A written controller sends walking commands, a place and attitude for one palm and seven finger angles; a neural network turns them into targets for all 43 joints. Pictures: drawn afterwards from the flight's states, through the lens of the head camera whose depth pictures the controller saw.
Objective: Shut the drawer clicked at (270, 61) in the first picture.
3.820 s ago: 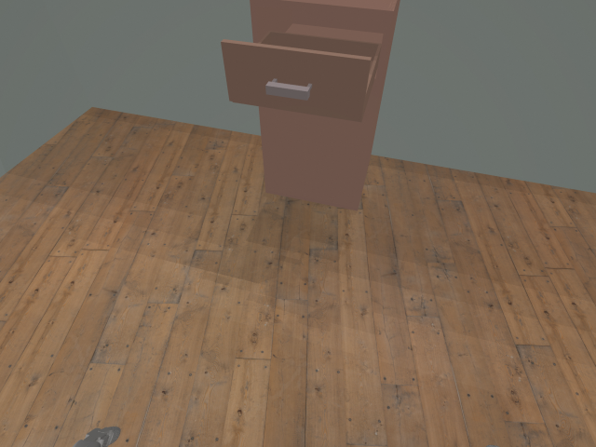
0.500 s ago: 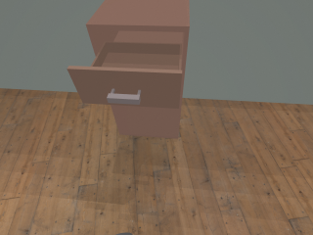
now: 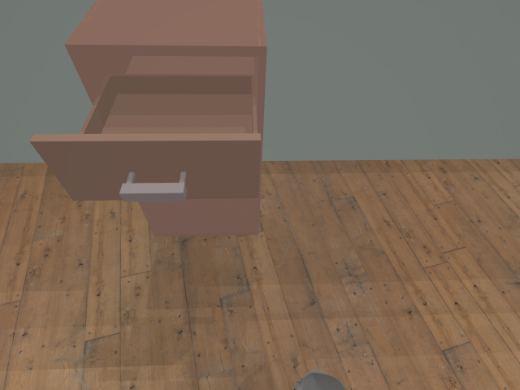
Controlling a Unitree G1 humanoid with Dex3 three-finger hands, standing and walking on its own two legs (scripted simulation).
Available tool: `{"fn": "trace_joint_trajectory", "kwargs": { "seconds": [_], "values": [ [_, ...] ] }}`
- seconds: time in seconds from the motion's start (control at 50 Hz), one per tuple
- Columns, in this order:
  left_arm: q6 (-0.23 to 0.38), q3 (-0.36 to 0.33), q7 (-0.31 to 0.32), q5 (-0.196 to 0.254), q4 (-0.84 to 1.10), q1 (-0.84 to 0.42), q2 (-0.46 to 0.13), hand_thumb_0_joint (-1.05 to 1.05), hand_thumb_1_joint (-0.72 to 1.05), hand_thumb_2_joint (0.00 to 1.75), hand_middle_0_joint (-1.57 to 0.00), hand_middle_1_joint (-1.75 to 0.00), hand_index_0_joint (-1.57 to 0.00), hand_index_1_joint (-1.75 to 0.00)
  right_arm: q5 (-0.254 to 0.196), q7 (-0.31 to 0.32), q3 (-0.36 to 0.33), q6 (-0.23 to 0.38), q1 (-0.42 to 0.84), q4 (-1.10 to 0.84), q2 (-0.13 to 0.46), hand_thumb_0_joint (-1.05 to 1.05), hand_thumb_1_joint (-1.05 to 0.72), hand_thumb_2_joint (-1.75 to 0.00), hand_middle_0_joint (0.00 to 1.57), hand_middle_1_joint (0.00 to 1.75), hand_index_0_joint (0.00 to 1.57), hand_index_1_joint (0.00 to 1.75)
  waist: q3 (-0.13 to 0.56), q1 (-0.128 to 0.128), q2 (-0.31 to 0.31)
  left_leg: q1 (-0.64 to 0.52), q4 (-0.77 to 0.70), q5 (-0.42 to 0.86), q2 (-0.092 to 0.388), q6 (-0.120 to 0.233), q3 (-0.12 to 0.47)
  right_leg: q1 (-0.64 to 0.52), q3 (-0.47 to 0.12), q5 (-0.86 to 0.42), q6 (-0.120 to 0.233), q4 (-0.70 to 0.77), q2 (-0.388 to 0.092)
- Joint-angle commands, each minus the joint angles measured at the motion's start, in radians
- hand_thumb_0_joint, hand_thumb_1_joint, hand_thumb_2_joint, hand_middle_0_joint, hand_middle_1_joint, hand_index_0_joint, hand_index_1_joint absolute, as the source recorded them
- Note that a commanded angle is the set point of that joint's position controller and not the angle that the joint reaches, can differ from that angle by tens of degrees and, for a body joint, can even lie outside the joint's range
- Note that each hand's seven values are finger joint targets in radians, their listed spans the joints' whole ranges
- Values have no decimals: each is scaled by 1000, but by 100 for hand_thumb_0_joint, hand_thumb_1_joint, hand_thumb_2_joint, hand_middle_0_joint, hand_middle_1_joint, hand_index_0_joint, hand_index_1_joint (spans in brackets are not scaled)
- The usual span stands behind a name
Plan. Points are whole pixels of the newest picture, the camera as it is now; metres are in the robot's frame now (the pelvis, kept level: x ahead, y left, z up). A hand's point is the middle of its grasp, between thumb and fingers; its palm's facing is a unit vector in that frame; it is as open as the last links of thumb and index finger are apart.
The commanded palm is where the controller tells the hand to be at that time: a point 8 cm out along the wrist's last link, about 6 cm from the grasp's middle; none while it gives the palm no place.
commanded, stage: take the last steps up to it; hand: left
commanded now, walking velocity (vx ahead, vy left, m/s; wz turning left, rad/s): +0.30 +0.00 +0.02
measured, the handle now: (155, 184) +0.49 +0.22 -0.02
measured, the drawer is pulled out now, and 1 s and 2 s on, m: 0.30 0.30 0.30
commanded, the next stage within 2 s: come to a stop and stand still in 0.44 s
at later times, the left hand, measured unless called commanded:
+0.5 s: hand out of the picture +0.09 +0.13 -0.18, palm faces +0.15 -0.98 -0.14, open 7.3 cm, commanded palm none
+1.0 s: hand (158, 376) +0.17 +0.18 -0.18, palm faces +0.06 -0.97 -0.23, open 7.4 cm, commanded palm none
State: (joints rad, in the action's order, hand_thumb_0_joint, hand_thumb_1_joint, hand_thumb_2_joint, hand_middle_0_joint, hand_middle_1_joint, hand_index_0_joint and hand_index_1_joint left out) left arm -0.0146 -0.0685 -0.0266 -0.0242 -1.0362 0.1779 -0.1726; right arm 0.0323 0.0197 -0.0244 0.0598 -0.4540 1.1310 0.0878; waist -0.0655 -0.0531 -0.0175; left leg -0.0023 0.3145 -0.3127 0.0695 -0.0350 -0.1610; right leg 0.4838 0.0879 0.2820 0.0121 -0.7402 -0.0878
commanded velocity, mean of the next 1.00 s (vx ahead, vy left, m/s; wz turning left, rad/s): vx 0.06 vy -0.02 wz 0.01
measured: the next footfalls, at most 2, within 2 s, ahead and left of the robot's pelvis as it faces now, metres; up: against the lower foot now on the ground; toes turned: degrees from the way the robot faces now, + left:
right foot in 0.08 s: +0.14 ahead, -0.13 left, +0.00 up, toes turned -8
left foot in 0.56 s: +0.27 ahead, +0.10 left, +0.00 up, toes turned +11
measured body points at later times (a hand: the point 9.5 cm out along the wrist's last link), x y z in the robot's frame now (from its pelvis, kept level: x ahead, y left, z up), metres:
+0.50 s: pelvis +0.14 -0.02 +0.00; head +0.15 -0.01 +0.45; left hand +0.08 +0.18 -0.17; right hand +0.26 -0.25 -0.14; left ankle +0.22 +0.09 -0.72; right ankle +0.10 -0.13 -0.74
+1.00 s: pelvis +0.14 -0.02 +0.00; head +0.16 +0.00 +0.45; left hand +0.17 +0.23 -0.16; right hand +0.20 -0.25 -0.15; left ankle +0.23 +0.09 -0.74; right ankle +0.10 -0.17 -0.70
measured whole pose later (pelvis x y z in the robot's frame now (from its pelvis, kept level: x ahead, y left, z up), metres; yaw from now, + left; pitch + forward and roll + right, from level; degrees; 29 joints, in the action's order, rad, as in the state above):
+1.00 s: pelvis +0.14 -0.02 +0.00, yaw +1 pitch -1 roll -1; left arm -0.06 -0.08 0.03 -0.03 -1.03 0.24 -0.21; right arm 0.02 0.03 -0.06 -0.02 -0.18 1.05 0.15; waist -0.04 -0.01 -0.03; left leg 0.32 0.41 -0.08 0.07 0.04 -0.17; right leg 0.31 0.03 0.44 -0.02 -0.85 -0.06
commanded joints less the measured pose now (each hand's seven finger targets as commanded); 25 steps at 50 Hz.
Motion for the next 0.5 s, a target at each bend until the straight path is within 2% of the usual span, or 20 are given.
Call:
{"fn": "trace_joint_trajectory", "kwargs": {
  "seconds": [0.0,0.02,0.04,0.06,0.08,0.1,0.12,0.14,0.2,0.24,0.28,0.32,0.36,0.42,0.46,0.48],
  "values": [
    [52,-10,-3,1,50,24,-35,0,90,90,-20,-30,-20,-30,-3,11,-41,3,-32,-13,192,0,-90,-90,20,30,20,30,5,62,140,129,53,357,187,144,93,-234,70,-88,15,202,64],
    [62,-21,2,-4,5,146,-76,0,90,90,-20,-30,-20,-30,-12,7,-39,5,-29,-11,178,0,-90,-90,20,30,20,30,68,115,74,201,208,329,137,112,57,-426,45,-112,27,249,59],
    [75,-44,13,-9,-36,291,-164,0,90,90,-20,-30,-20,-30,-22,-4,-33,8,-28,-26,139,0,-90,-90,20,30,20,30,164,178,-97,399,456,117,71,70,-2,-658,-165,-3,87,306,-128],
    [75,-64,27,3,-45,367,-279,0,90,90,-20,-30,-20,-30,-29,-8,-21,1,-25,-70,104,0,-90,-90,20,30,20,30,231,174,-299,569,763,-275,-28,39,16,-715,-551,16,174,483,-377],
    [67,-59,35,16,-44,333,-245,0,90,90,-20,-30,-20,-30,-20,-4,-33,-6,45,-80,133,0,-90,-90,20,30,20,30,148,174,-179,610,886,-252,12,55,123,-619,-510,-2,192,517,-366],
    [72,-49,36,14,-37,258,-199,0,90,90,-20,-30,-20,-30,-21,-5,-38,-4,70,-73,114,0,-90,-90,20,30,20,30,95,145,-168,620,936,-161,44,58,140,-526,-446,-19,176,516,-327],
    [76,-32,37,14,-24,202,-152,0,90,90,-20,-30,-20,-30,-16,-6,-39,-5,90,-68,112,0,-90,-90,20,30,20,30,48,120,-128,611,945,-99,68,53,145,-431,-382,-67,162,515,-303],
    [81,-18,40,13,-12,157,-109,0,90,90,-20,-30,-20,-30,-12,-8,-39,-12,78,-62,104,0,-90,-90,20,30,20,30,29,87,-106,576,920,-47,85,45,149,-370,-276,-147,146,516,-269],
    [90,-1,47,1,-6,138,-42,0,90,90,-20,-30,-20,-30,-4,-10,-38,-38,41,-44,67,0,-90,-90,20,30,20,30,-3,35,-80,513,820,14,83,16,118,-259,-110,-306,130,535,-212],
    [92,5,47,1,-7,146,-52,0,90,90,-20,-30,-20,-30,-4,-16,-38,-48,64,-54,68,0,-90,-90,20,30,20,30,-11,33,-82,507,754,39,77,4,101,-245,-91,-298,139,552,-203],
    [96,5,47,1,-14,168,-69,0,90,90,-20,-30,-20,-30,-6,-24,-37,-46,111,-77,70,0,-90,-90,20,30,20,30,-3,42,-65,522,663,61,70,0,91,-285,-88,-328,151,556,-202],
    [97,6,45,1,-24,185,-87,0,90,90,-20,-30,-20,-30,-8,-30,-35,-42,179,-103,84,0,-90,-90,20,30,20,30,-4,55,-81,538,570,69,66,-4,83,-335,-90,-351,158,549,-202],
    [96,5,45,-2,-36,210,-103,0,90,90,-20,-30,-20,-30,-11,-35,-34,-35,244,-128,90,0,-90,-90,20,30,20,30,-10,77,-79,509,471,67,52,-4,71,-350,-98,-367,158,533,-207],
    [90,3,46,-2,-56,232,-119,0,90,90,-20,-30,-20,-30,-13,-35,-28,-28,294,-145,100,0,-90,-90,20,30,20,30,-11,88,-78,451,379,53,29,9,59,-375,-111,-378,153,506,-217],
    [81,0,47,-3,-64,238,-120,0,90,90,-20,-30,-20,-30,-14,-33,-28,-22,297,-145,109,0,-90,-90,20,30,20,30,-28,86,-91,375,307,60,14,19,45,-355,-107,-365,142,471,-211],
    [77,0,48,-1,-66,226,-118,0,90,90,-20,-30,-20,-30,-13,-28,-26,-18,264,-135,112,0,-90,-90,20,30,20,30,-19,65,-62,302,242,94,0,23,38,-336,-90,-348,125,432,-189]
  ]
}}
